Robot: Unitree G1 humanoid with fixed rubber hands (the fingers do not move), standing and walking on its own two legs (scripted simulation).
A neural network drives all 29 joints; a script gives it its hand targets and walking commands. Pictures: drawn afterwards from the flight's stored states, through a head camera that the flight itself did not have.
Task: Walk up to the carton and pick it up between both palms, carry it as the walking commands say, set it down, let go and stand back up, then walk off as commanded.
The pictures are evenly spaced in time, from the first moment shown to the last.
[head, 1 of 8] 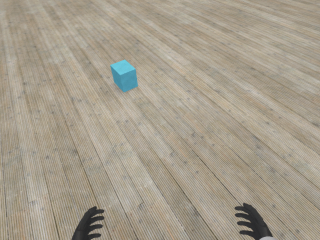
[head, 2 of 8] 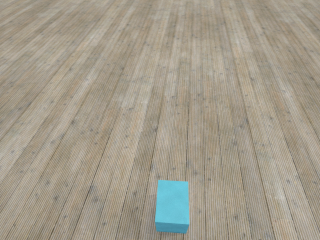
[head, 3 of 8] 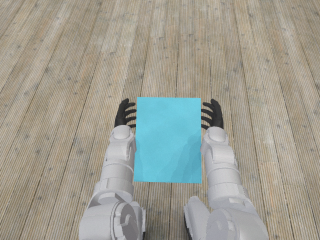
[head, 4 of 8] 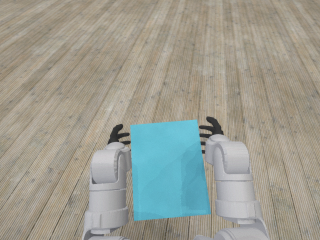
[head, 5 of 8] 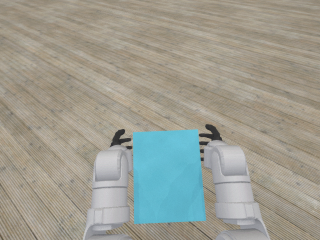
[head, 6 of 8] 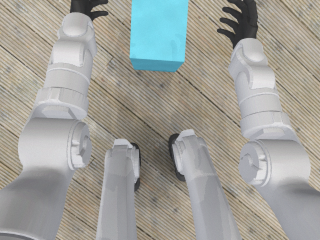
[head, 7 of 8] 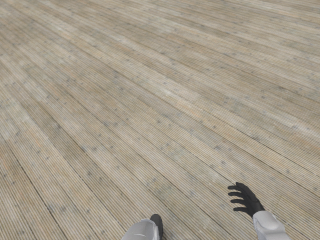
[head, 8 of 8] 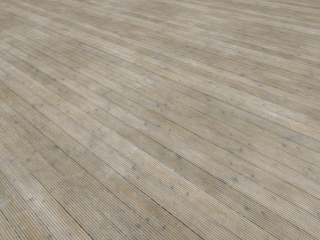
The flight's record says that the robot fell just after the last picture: no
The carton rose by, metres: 0.65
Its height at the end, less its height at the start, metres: +0.00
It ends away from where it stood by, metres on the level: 2.48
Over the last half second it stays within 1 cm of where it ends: yes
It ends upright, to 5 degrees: yes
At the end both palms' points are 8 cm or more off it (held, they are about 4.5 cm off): yes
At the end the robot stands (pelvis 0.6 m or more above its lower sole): yes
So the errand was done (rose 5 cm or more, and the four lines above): yes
